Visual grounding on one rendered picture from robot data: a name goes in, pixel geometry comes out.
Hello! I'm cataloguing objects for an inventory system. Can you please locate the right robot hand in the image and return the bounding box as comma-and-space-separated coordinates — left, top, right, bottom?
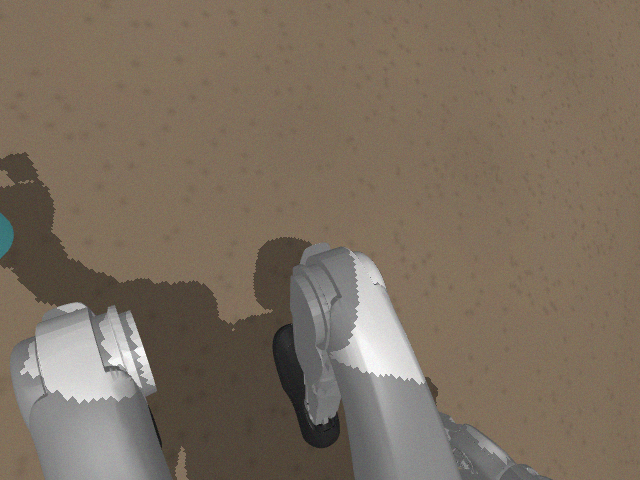
438, 411, 517, 480

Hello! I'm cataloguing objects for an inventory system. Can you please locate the right robot foot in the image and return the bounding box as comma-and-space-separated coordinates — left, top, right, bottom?
273, 324, 340, 448

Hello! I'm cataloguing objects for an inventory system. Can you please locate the tin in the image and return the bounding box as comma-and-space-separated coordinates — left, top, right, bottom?
0, 213, 14, 258

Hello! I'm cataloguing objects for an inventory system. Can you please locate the right robot arm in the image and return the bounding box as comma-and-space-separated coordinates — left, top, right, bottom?
500, 464, 552, 480

